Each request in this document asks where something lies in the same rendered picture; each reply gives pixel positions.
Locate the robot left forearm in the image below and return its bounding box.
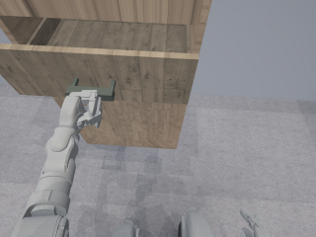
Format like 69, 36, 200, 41
10, 126, 80, 237

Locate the right robot thigh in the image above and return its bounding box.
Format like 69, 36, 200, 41
181, 212, 216, 237

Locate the handle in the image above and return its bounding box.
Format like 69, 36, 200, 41
65, 77, 116, 102

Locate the robot left upper arm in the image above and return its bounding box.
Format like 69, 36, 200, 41
13, 215, 69, 237

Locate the left robot hand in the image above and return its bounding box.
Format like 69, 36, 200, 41
58, 90, 103, 134

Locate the cabinet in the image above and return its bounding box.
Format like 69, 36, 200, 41
0, 0, 212, 149

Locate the right robot hand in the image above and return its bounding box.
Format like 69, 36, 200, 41
240, 209, 272, 237

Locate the left robot shin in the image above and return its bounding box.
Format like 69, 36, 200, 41
123, 220, 133, 224

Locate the drawer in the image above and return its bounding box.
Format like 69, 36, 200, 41
0, 18, 198, 105

